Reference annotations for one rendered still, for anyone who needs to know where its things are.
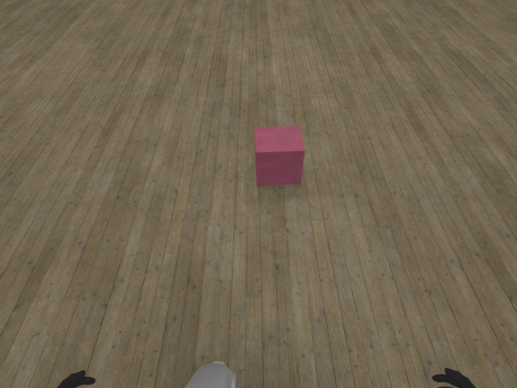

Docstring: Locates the robot right hand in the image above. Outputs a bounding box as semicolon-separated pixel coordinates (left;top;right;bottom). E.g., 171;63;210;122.
432;368;476;388

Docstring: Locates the robot left hand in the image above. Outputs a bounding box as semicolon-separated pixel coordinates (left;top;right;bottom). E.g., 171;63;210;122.
57;370;95;388

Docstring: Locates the robot left thigh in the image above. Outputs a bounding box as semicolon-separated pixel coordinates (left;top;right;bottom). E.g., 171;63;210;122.
185;364;237;388

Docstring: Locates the carton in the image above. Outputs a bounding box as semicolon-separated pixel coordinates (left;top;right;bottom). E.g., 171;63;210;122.
254;125;305;186

